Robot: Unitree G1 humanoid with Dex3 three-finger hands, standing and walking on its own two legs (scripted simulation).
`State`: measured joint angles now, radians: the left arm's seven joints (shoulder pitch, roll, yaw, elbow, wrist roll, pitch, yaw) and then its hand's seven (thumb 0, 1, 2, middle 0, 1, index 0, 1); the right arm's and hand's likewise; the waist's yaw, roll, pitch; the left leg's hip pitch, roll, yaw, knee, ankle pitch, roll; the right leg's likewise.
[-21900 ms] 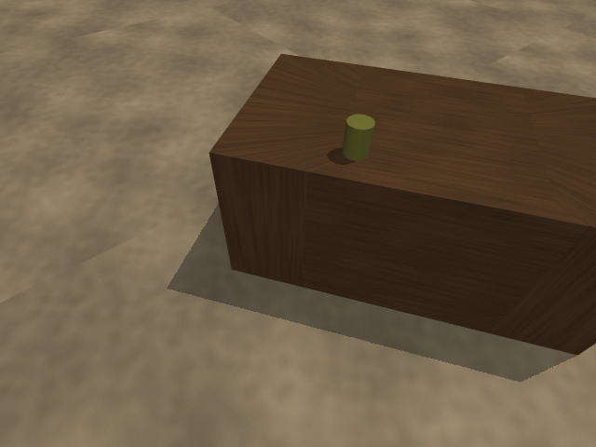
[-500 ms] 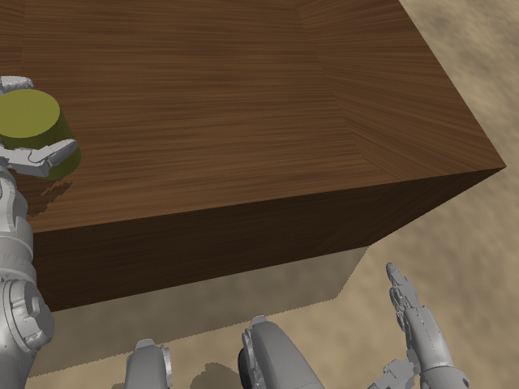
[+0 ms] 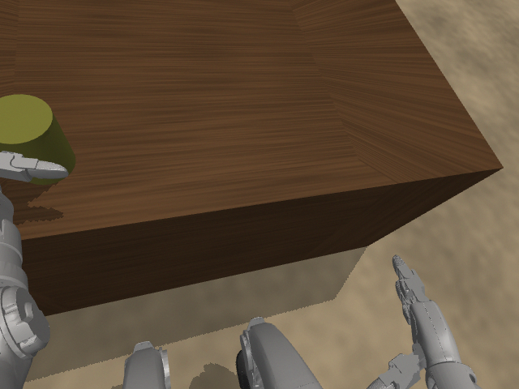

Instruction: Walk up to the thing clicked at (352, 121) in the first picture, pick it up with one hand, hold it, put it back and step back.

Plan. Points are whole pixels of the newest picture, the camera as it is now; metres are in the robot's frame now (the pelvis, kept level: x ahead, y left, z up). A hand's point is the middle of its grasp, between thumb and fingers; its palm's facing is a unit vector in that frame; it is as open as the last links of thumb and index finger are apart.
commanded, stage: withdraw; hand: left
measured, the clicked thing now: (33, 142) +0.52 +0.22 +0.00
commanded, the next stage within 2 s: rise in 0.20 s
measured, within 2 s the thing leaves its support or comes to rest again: neither
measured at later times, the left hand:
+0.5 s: hand out of the picture +0.47 +0.34 +0.12, palm faces +0.36 -0.90 -0.24, open 17.7 cm
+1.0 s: hand out of the picture +0.33 +0.29 +0.05, palm faces +0.28 -0.90 -0.34, open 17.2 cm
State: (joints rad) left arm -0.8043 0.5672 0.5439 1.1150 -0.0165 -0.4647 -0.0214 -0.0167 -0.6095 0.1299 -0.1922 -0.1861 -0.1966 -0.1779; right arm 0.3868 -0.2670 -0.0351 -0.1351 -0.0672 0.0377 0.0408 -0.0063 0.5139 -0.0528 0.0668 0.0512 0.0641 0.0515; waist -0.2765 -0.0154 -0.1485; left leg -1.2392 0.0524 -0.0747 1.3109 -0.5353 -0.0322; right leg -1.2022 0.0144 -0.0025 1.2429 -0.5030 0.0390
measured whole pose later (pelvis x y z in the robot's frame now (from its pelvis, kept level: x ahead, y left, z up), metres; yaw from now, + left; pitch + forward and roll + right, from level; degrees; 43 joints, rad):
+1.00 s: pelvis +0.04 +0.00 +0.08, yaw +2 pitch +11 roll -1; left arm -0.11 0.39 0.24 0.58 -0.02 0.04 0.05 -0.01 -0.49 0.08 -0.06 -0.06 -0.06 -0.06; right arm 0.39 -0.23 0.03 0.17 0.06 0.10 -0.01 0.01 -0.58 -0.72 0.18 0.25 0.18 0.25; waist -0.03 0.00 -0.13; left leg -0.64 0.03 -0.03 0.87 -0.43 -0.02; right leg -0.61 -0.02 0.02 0.83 -0.41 0.04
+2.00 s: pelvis +0.01 -0.01 +0.07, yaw +3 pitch +7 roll -1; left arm 0.47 0.20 -0.01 0.01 -0.01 0.18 0.14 -0.01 -0.56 0.04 -0.05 -0.05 -0.05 -0.04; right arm 0.28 -0.21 0.01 0.50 0.02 -0.11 -0.15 0.02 -0.90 -0.90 0.21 0.30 0.20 0.30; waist -0.01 0.03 -0.09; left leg -0.63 0.04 -0.06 0.96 -0.44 -0.05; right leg -0.61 -0.01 -0.01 0.93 -0.44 0.02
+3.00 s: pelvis +0.02 -0.01 +0.07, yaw +3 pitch +7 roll -1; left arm 0.48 0.20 -0.01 -0.02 -0.01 0.25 0.13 -0.01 -0.56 0.04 -0.05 -0.05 -0.05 -0.05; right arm 0.29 -0.21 0.01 0.49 0.01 -0.12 -0.17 0.02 -0.90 -0.90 0.21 0.30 0.20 0.30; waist -0.02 0.04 -0.11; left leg -0.64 0.04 -0.07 0.97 -0.46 -0.05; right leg -0.61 -0.01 -0.02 0.94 -0.46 0.02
